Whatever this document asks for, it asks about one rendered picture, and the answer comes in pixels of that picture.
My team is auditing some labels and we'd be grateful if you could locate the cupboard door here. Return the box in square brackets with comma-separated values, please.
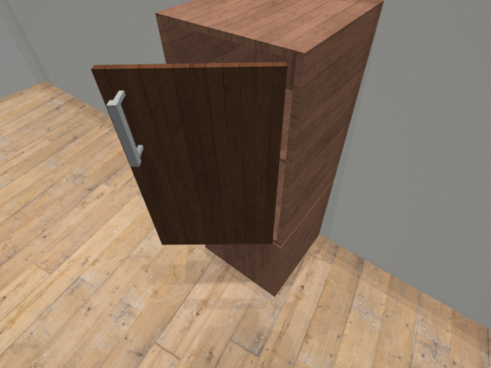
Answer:
[91, 62, 288, 245]

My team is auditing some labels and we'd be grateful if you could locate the handle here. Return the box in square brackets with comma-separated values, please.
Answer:
[106, 90, 143, 167]

